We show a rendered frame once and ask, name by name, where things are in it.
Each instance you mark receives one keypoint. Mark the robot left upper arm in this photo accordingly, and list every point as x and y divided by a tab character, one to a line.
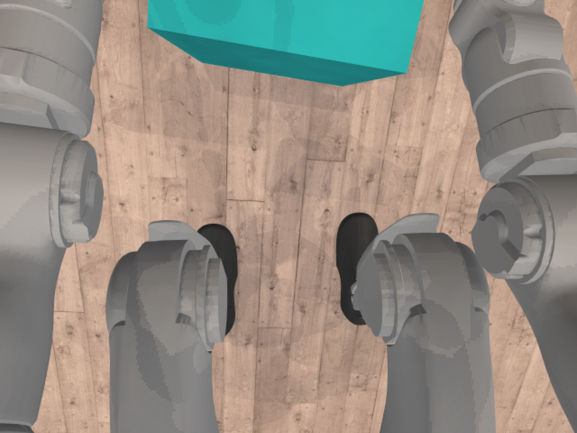
51	197

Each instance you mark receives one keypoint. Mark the robot right forearm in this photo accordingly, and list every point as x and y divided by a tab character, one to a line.
520	87

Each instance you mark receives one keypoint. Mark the robot right upper arm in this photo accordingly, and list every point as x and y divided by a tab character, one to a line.
526	233

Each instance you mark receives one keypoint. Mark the robot left forearm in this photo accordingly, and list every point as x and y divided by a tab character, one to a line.
48	50

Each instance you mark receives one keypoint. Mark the carton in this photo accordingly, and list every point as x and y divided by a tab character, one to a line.
336	42

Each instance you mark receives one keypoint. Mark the right robot thigh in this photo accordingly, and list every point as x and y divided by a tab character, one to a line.
418	294

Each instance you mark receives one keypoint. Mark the left robot foot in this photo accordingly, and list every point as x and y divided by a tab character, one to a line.
223	242

